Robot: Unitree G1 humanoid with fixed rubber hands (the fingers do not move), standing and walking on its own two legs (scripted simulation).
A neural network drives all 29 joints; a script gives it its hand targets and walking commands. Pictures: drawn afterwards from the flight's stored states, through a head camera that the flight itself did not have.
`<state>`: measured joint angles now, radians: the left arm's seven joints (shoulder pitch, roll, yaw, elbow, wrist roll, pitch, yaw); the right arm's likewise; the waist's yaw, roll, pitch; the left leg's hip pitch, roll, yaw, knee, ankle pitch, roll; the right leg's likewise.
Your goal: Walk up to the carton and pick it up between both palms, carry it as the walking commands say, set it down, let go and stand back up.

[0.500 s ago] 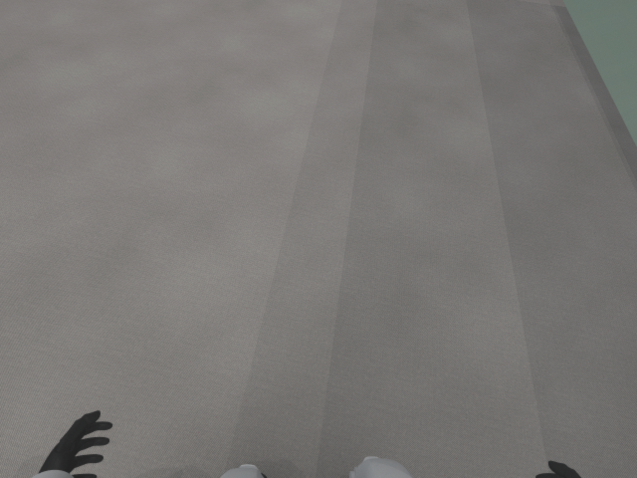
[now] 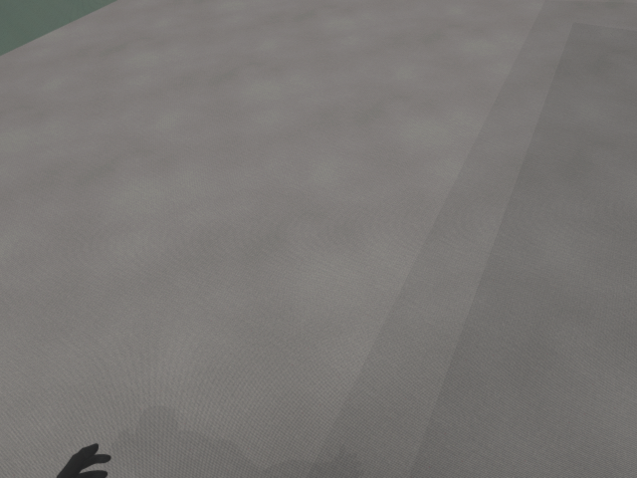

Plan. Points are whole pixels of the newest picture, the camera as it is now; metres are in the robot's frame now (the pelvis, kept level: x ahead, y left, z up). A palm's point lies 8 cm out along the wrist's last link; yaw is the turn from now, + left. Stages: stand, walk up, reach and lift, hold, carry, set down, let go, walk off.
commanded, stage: walk up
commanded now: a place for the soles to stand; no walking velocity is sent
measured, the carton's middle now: out of the picture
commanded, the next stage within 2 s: none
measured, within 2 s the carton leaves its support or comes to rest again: neither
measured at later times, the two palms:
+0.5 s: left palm out of the picture -0.04 +0.42 -0.09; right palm (456, 429) +0.21 -0.16 -0.10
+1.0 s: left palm out of the picture -0.22 +0.50 -0.11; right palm (314, 394) +0.25 +0.03 -0.08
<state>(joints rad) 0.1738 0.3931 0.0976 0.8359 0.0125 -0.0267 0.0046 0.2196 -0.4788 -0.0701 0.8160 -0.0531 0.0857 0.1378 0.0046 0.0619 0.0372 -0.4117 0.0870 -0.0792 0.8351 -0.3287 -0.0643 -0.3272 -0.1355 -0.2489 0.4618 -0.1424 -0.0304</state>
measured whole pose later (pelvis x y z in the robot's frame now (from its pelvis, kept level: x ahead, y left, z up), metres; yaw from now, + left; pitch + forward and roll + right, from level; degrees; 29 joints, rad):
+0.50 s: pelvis -0.01 +0.09 -0.01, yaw +22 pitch +1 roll +0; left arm 0.18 0.39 0.07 0.90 0.00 -0.01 0.03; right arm 0.20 -0.44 -0.07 0.68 -0.06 0.08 0.09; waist -0.03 0.05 0.05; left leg -0.43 -0.09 -0.12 0.76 -0.36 0.01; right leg -0.35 0.03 -0.15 0.50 -0.17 -0.10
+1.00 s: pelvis -0.04 +0.19 -0.01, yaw +48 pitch +2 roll +0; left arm 0.18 0.47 0.10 0.92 0.01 -0.03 0.01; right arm 0.23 -0.43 -0.08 0.74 -0.06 0.08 0.14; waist -0.08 -0.04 0.05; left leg -0.36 -0.01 -0.09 0.58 -0.26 -0.03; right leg -0.44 -0.10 -0.10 0.86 -0.49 0.01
